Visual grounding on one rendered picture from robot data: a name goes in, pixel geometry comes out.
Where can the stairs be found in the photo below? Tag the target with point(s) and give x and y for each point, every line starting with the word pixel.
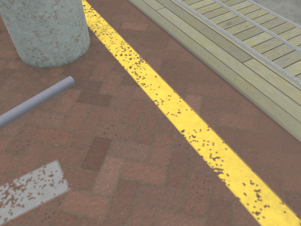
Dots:
pixel 267 32

